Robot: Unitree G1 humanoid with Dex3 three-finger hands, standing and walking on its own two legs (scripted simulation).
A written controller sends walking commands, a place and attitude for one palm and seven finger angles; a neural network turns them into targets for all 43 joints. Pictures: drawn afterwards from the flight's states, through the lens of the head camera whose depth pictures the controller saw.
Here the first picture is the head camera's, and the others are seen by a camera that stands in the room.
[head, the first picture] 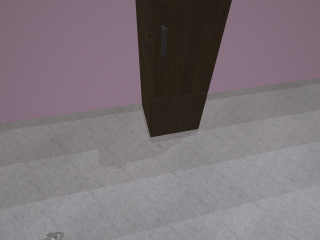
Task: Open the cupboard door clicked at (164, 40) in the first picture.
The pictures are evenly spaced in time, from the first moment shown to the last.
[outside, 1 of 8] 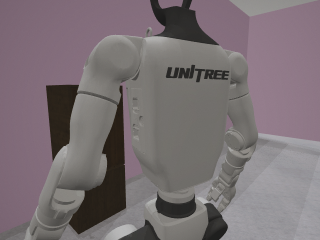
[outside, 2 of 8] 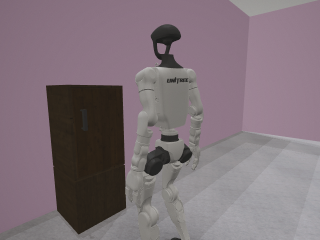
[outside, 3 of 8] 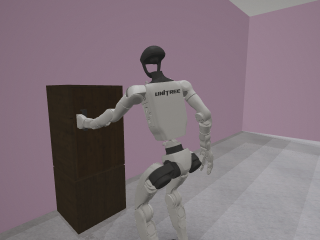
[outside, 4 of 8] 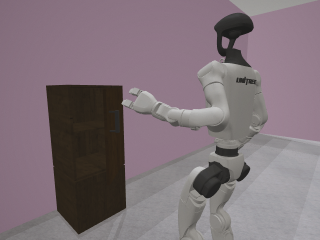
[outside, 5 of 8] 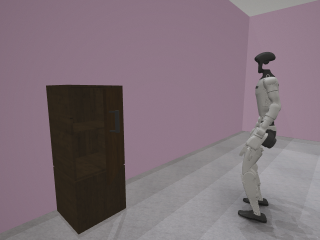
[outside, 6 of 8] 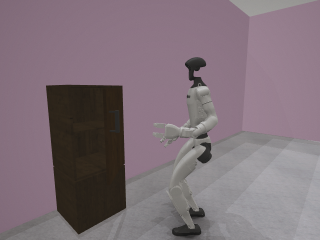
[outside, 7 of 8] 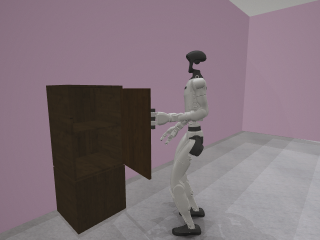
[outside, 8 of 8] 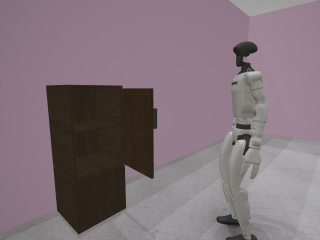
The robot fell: no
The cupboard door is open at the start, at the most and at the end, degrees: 0 85 85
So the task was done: yes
